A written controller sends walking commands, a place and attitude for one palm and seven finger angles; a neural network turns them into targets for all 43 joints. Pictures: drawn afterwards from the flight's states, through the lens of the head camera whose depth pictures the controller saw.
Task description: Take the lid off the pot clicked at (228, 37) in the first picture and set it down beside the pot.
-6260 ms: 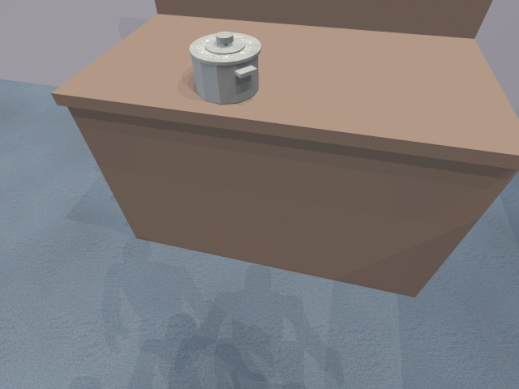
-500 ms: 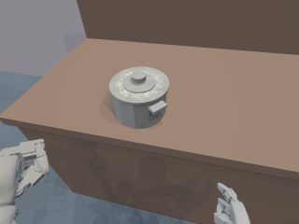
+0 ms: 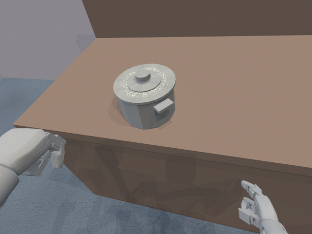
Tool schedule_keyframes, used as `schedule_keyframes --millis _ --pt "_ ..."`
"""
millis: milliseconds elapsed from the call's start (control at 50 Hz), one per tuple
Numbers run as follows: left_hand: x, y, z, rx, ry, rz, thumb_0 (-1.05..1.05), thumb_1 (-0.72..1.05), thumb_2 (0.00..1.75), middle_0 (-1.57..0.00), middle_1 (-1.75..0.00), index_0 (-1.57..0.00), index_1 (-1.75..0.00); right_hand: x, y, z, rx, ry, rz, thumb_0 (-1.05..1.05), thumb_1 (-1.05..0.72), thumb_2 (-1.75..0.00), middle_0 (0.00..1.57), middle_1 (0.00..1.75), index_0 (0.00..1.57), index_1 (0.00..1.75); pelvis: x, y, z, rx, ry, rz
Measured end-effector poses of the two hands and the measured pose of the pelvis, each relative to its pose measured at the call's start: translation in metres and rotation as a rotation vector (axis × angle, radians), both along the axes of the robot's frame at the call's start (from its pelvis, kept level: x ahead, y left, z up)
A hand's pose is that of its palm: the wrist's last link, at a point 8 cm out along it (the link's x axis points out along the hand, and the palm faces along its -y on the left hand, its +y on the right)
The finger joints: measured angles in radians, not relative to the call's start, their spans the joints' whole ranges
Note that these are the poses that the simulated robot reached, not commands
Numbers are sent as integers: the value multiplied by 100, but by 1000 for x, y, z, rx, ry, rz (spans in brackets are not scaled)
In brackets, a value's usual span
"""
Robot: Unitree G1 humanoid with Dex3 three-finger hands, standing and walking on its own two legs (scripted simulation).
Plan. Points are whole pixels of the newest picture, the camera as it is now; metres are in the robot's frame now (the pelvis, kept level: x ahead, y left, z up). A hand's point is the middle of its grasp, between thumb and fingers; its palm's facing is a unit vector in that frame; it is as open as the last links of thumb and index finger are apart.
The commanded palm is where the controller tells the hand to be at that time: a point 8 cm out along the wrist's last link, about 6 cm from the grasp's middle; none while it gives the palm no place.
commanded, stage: reach forward and open the fingers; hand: left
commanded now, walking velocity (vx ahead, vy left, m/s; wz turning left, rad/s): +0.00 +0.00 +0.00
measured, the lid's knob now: (142, 75) +0.51 +0.10 +0.16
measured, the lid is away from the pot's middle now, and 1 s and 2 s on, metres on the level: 0.00 0.00 0.00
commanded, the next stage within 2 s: move the open hand above the knob in 0.68 s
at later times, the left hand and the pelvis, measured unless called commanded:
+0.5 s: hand (43, 133) +0.25 +0.25 +0.20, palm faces -0.08 +0.07 -0.99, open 9.0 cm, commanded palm +0.23 +0.25 +0.26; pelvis -0.03 +0.00 +0.00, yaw -1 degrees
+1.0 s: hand (66, 107) +0.30 +0.22 +0.22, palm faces -0.06 +0.07 -1.00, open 9.8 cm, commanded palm +0.28 +0.21 +0.29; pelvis -0.03 +0.00 +0.00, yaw +0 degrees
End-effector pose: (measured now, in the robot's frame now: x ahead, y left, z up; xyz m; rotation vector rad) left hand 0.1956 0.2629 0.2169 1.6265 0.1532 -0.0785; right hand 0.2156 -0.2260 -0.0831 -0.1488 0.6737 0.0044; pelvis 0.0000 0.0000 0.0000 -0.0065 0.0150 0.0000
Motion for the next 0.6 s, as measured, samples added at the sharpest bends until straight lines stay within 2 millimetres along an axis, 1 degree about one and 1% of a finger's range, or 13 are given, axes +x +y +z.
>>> schedule_keyframes --millis 120,240,360,480,600 --pt "9 -1 12 3 46 -50 0 30 128 -114 -84 -113 -84 -14 2 -3 -4 25 14 1 -91 -90 20 30 20 30 -8 -2 2 2 -7 13" --pt "18 -5 23 -2 13 -103 0 13 138 -106 -63 -106 -63 -34 1 -6 -7 49 11 1 -91 -90 20 30 20 30 -17 -2 2 5 -15 10" --pt "29 -5 31 -5 -27 -112 0 -4 144 -99 -42 -99 -42 -50 0 -6 -4 57 -5 1 -91 -90 20 30 20 30 -26 1 2 11 -23 -1" --pt "36 -12 40 0 -57 -129 0 -20 150 -93 -23 -92 -23 -57 0 -4 2 36 -17 1 -91 -90 20 30 20 30 -32 4 1 16 -31 -10" --pt "46 -13 49 -8 -76 -110 0 -27 152 -89 -13 -89 -13 -58 2 -1 14 16 -18 1 -91 -90 20 30 20 30 -36 5 0 20 -34 -13"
